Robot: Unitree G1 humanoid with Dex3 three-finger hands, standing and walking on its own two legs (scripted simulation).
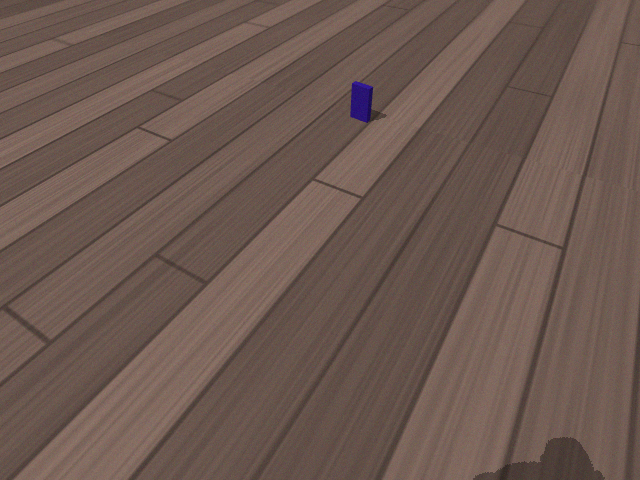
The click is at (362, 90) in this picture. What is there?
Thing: carton on end
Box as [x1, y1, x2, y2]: [350, 81, 372, 122]
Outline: 355,81 352,83 350,116 366,122 369,120 372,87
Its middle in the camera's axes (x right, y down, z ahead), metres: +0.24 -0.81 +2.34
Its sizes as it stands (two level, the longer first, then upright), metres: 0.119 0.038 0.209
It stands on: the floor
